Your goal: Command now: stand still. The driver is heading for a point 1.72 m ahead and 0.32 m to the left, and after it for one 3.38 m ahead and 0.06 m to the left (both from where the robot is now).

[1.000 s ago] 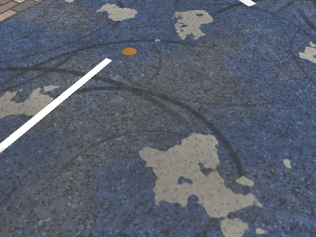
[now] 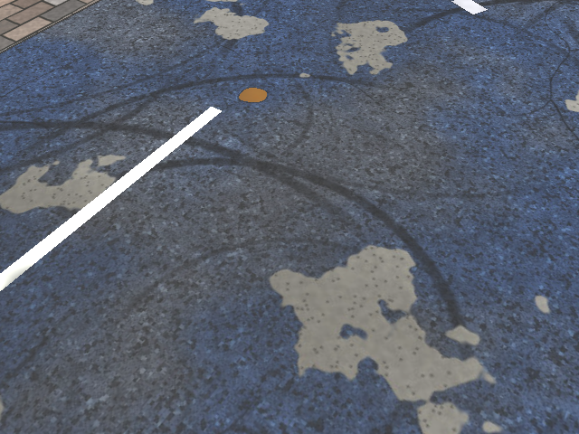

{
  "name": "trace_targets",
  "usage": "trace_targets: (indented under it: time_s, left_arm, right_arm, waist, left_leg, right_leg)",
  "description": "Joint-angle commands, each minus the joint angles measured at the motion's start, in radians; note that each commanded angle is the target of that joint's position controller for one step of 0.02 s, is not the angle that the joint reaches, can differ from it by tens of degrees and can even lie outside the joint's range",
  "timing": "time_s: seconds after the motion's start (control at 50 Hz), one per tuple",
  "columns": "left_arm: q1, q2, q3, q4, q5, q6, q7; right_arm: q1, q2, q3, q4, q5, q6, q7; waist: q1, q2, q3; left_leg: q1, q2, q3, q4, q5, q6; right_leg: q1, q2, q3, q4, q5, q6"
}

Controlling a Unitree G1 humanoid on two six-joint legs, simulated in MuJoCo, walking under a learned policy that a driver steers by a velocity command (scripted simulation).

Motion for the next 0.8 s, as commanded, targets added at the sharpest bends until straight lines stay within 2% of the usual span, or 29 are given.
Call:
trace_targets:
  time_s: [0.02, 0.06, 0.1, 0.14, 0.2, 0.22, 0.24, 0.26, 0.28, 0.3, 0.32, 0.34, 0.36, 0.38, 0.4, 0.42, 0.46, 0.5, 0.54, 0.58, 0.62, 0.66, 0.68, 0.7, 0.72, 0.74, 0.76, 0.78, 0.8]
  left_arm:
    - [0.038, 0.098, 0.012, -0.018, 0.000, -0.006, 0.003]
    - [0.068, 0.094, 0.013, -0.005, -0.007, -0.004, 0.005]
    - [0.063, 0.109, 0.019, -0.020, -0.013, -0.011, 0.008]
    - [0.061, 0.088, 0.016, -0.035, -0.016, -0.038, 0.001]
    - [0.041, 0.052, 0.011, -0.061, -0.020, -0.079, -0.020]
    - [0.043, 0.034, 0.008, -0.068, -0.024, -0.090, -0.027]
    - [0.049, 0.032, 0.008, -0.070, -0.027, -0.099, -0.031]
    - [0.075, 0.032, 0.009, -0.064, -0.029, -0.104, -0.034]
    - [0.161, 0.028, 0.009, -0.036, -0.032, -0.108, -0.035]
    - [0.277, 0.075, 0.024, 0.005, -0.029, -0.113, -0.034]
    - [0.422, 0.185, 0.057, 0.049, -0.039, -0.118, -0.037]
    - [0.493, 0.223, 0.062, 0.048, -0.022, -0.127, -0.047]
    - [0.436, 0.162, 0.042, 0.031, -0.003, -0.136, -0.048]
    - [0.389, 0.136, 0.035, 0.009, -0.001, -0.139, -0.051]
    - [0.360, 0.122, 0.026, -0.001, -0.004, -0.135, -0.055]
    - [0.339, 0.094, 0.015, -0.007, -0.006, -0.125, -0.053]
    - [0.336, 0.055, 0.001, -0.013, 0.001, -0.103, -0.039]
    - [0.270, 0.073, -0.002, -0.044, 0.011, -0.097, -0.021]
    - [0.259, 0.134, 0.008, -0.060, 0.008, -0.105, -0.008]
    - [0.290, 0.175, 0.022, -0.050, -0.006, -0.114, -0.007]
    - [0.291, 0.176, 0.028, -0.053, -0.013, -0.113, -0.010]
    - [0.277, 0.195, 0.036, -0.067, -0.001, -0.097, -0.008]
    - [0.259, 0.204, 0.040, -0.081, 0.009, -0.082, -0.005]
    - [0.250, 0.207, 0.038, -0.103, 0.014, -0.075, -0.003]
    - [0.262, 0.160, 0.020, -0.144, 0.037, -0.086, -0.006]
    - [0.344, 0.026, -0.017, -0.169, 0.014, -0.126, -0.030]
    - [0.228, 0.129, 0.009, -0.198, -0.018, -0.171, -0.043]
    - [0.134, 0.172, 0.019, -0.241, -0.046, -0.188, -0.045]
    - [0.101, 0.174, 0.023, -0.247, -0.036, -0.192, -0.036]
  right_arm:
    - [0.047, -0.097, -0.015, -0.016, 0.000, -0.006, -0.003]
    - [0.072, -0.098, -0.018, -0.001, 0.007, -0.001, -0.007]
    - [0.064, -0.121, -0.026, -0.015, 0.015, -0.003, -0.012]
    - [0.085, -0.122, -0.029, -0.021, 0.023, -0.024, -0.006]
    - [0.162, -0.154, -0.045, -0.008, 0.032, -0.053, 0.009]
    - [0.168, -0.172, -0.051, -0.009, 0.034, -0.057, 0.012]
    - [0.152, -0.177, -0.053, -0.019, 0.034, -0.059, 0.015]
    - [0.117, -0.175, -0.052, -0.036, 0.035, -0.060, 0.017]
    - [0.043, -0.173, -0.050, -0.064, 0.037, -0.061, 0.020]
    - [-0.052, -0.136, -0.040, -0.107, 0.042, -0.067, 0.022]
    - [-0.095, -0.073, -0.026, -0.145, 0.036, -0.090, 0.025]
    - [-0.103, -0.083, -0.028, -0.166, 0.032, -0.114, 0.025]
    - [-0.093, -0.103, -0.034, -0.162, 0.042, -0.126, 0.035]
    - [-0.080, -0.091, -0.030, -0.159, 0.051, -0.132, 0.046]
    - [-0.102, -0.095, -0.033, -0.167, 0.048, -0.136, 0.052]
    - [-0.119, -0.101, -0.039, -0.172, 0.043, -0.133, 0.056]
    - [-0.128, -0.070, -0.036, -0.181, 0.043, -0.117, 0.070]
    - [-0.189, -0.034, -0.019, -0.215, 0.036, -0.102, 0.080]
    - [-0.284, -0.015, -0.004, -0.262, 0.029, -0.093, 0.084]
    - [-0.325, -0.046, -0.008, -0.292, 0.032, -0.082, 0.087]
    - [-0.342, -0.081, -0.018, -0.313, 0.032, -0.080, 0.094]
    - [-0.257, -0.125, -0.043, -0.304, 0.031, -0.081, 0.102]
    - [-0.125, -0.163, -0.067, -0.269, 0.036, -0.077, 0.104]
    - [0.011, -0.211, -0.096, -0.231, 0.040, -0.067, 0.100]
    - [0.145, -0.298, -0.120, -0.210, 0.035, -0.054, 0.082]
    - [0.128, -0.322, -0.115, -0.232, 0.021, -0.057, 0.083]
    - [0.101, -0.246, -0.097, -0.226, 0.014, -0.065, 0.082]
    - [0.047, -0.204, -0.086, -0.236, 0.013, -0.075, 0.079]
    - [-0.037, -0.187, -0.078, -0.258, 0.011, -0.088, 0.085]
  waist:
    - [0.000, 0.002, 0.008]
    - [0.000, 0.007, -0.002]
    - [-0.001, 0.018, 0.081]
    - [-0.009, 0.035, 0.121]
    - [-0.031, 0.114, 0.096]
    - [-0.023, 0.160, 0.089]
    - [-0.009, 0.170, 0.097]
    - [0.015, 0.159, 0.107]
    - [0.067, 0.150, 0.115]
    - [0.118, 0.049, 0.117]
    - [0.148, -0.214, 0.090]
    - [0.163, -0.296, 0.049]
    - [0.114, -0.156, 0.056]
    - [0.085, -0.106, 0.053]
    - [0.071, -0.067, 0.063]
    - [0.059, -0.054, 0.068]
    - [0.047, -0.083, 0.069]
    - [0.033, -0.075, 0.094]
    - [0.044, -0.087, 0.099]
    - [0.041, -0.098, 0.106]
    - [0.024, -0.091, 0.096]
    - [-0.037, -0.124, 0.003]
    - [-0.105, -0.135, -0.079]
    - [-0.169, -0.120, -0.150]
    - [-0.181, 0.066, -0.252]
    - [-0.086, 0.297, -0.417]
    - [-0.123, 0.178, -0.338]
    - [-0.100, 0.124, -0.198]
    - [-0.045, -0.021, -0.115]
  left_leg:
    - [-0.029, 0.011, -0.009, -0.091, 0.111, 0.015]
    - [-0.038, -0.013, 0.007, -0.086, -0.163, 0.032]
    - [-0.122, 0.006, -0.034, -0.095, -0.442, 0.072]
    - [-0.138, 0.052, -0.107, -0.111, -0.483, 0.109]
    - [-0.050, 0.166, -0.292, -0.188, -0.518, 0.184]
    - [-0.045, 0.222, -0.376, -0.236, -0.532, 0.213]
    - [-0.079, 0.249, -0.416, -0.260, -0.521, 0.227]
    - [-0.141, 0.237, -0.397, -0.251, -0.490, 0.218]
    - [-0.235, 0.196, -0.328, -0.196, -0.424, 0.188]
    - [-0.332, 0.101, -0.176, -0.046, -0.288, 0.129]
    - [-0.508, -0.039, 0.035, 0.313, -0.116, 0.051]
    - [-0.683, -0.059, -0.002, 0.577, -0.253, 0.041]
    - [-0.757, -0.008, -0.071, 0.729, -0.253, 0.063]
    - [-0.808, 0.022, -0.078, 0.796, -0.190, 0.083]
    - [-0.850, 0.054, -0.060, 0.801, -0.127, 0.092]
    - [-0.845, 0.080, -0.055, 0.766, -0.072, 0.095]
    - [-0.773, 0.095, -0.022, 0.680, 0.002, 0.081]
    - [-0.629, 0.080, 0.019, 0.484, 0.139, 0.054]
    - [-0.442, 0.050, 0.061, 0.279, 0.261, 0.047]
    - [-0.383, 0.033, 0.064, 0.197, 0.287, 0.068]
    - [-0.372, 0.008, 0.073, 0.128, 0.272, 0.110]
    - [-0.250, -0.049, 0.107, 0.132, 0.222, 0.150]
    - [-0.103, -0.089, 0.125, 0.131, 0.200, 0.172]
    - [0.116, -0.098, 0.093, 0.106, 0.198, 0.200]
    - [0.393, 0.103, -0.237, 0.090, 0.132, 0.263]
    - [0.622, 0.351, -0.856, -0.159, -0.117, 0.471]
    - [0.551, 0.308, -0.858, -0.247, -0.169, 0.406]
    - [0.407, 0.274, -0.686, -0.249, -0.105, 0.357]
    - [0.222, 0.232, -0.562, -0.267, 0.027, 0.332]
  right_leg:
    - [-0.012, -0.007, 0.000, -0.082, 0.129, -0.021]
    - [-0.027, 0.024, -0.029, -0.065, -0.141, -0.035]
    - [-0.127, 0.024, -0.017, -0.047, -0.410, -0.068]
    - [-0.181, 0.002, 0.008, -0.022, -0.406, -0.087]
    - [-0.250, 0.020, -0.034, 0.113, -0.270, -0.082]
    - [-0.243, 0.030, -0.063, 0.168, -0.205, -0.083]
    - [-0.207, 0.027, -0.066, 0.175, -0.179, -0.096]
    - [-0.130, 0.026, -0.063, 0.129, -0.178, -0.113]
    - [0.004, 0.021, -0.047, 0.026, -0.165, -0.128]
    - [0.113, -0.032, 0.069, -0.069, -0.184, -0.152]
    - [0.305, -0.179, 0.360, -0.201, -0.149, -0.225]
    - [0.427, -0.353, 0.646, -0.273, 0.022, -0.307]
    - [0.440, -0.365, 0.614, -0.241, 0.109, -0.304]
    - [0.450, -0.343, 0.528, -0.231, 0.165, -0.286]
    - [0.449, -0.323, 0.437, -0.243, 0.232, -0.266]
    - [0.431, -0.299, 0.335, -0.264, 0.309, -0.233]
    - [0.359, -0.238, 0.183, -0.311, 0.353, -0.184]
    - [0.185, -0.179, 0.052, -0.366, 0.330, -0.162]
    - [0.053, -0.160, -0.021, -0.429, 0.297, -0.157]
    - [0.089, -0.202, -0.045, -0.452, 0.328, -0.160]
    - [0.199, -0.226, -0.084, -0.379, 0.542, -0.143]
    - [0.292, -0.243, -0.122, -0.194, 0.917, -0.113]
    - [0.291, -0.229, -0.149, -0.010, 1.046, -0.094]
    - [0.175, -0.199, -0.164, 0.217, 1.007, -0.066]
    - [-0.098, -0.120, -0.175, 0.574, 0.558, -0.035]
    - [-0.429, 0.090, -0.031, 0.945, -0.242, 0.007]
    - [-0.531, 0.029, 0.125, 1.012, -0.216, -0.038]
    - [-0.571, -0.016, 0.097, 0.978, -0.140, -0.064]
    - [-0.520, -0.064, 0.091, 0.890, -0.068, -0.067]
